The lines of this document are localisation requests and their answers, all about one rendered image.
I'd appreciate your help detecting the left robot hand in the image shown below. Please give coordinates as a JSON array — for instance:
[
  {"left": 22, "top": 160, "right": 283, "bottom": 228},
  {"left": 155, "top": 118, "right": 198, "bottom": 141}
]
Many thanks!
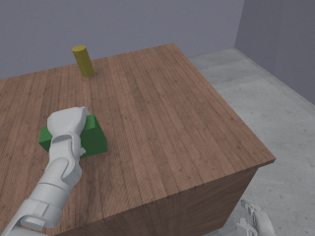
[{"left": 47, "top": 106, "right": 90, "bottom": 155}]

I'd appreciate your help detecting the robot left upper arm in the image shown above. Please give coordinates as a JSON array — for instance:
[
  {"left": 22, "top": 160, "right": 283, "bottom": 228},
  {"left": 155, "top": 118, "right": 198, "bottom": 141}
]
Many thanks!
[{"left": 8, "top": 226, "right": 48, "bottom": 236}]

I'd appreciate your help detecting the robot left forearm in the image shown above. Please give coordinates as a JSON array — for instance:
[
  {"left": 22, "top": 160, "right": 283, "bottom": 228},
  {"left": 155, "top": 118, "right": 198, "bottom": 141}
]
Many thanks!
[{"left": 0, "top": 132, "right": 83, "bottom": 236}]

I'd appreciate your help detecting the right robot hand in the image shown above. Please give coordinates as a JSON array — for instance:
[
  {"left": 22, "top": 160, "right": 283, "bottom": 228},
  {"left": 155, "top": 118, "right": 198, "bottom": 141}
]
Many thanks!
[{"left": 236, "top": 200, "right": 276, "bottom": 236}]

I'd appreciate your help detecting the table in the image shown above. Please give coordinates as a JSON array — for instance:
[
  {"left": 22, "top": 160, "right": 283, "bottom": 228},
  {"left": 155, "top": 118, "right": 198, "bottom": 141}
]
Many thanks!
[{"left": 0, "top": 42, "right": 276, "bottom": 236}]

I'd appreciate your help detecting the sponge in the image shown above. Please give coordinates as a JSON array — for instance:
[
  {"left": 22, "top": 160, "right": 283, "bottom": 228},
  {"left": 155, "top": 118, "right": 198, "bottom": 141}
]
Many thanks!
[{"left": 38, "top": 114, "right": 108, "bottom": 159}]

